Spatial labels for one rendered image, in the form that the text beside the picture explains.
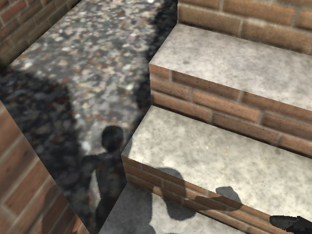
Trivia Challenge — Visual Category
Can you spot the right robot hand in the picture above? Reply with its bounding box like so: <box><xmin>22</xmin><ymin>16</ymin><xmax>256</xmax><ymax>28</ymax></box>
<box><xmin>269</xmin><ymin>215</ymin><xmax>312</xmax><ymax>234</ymax></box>

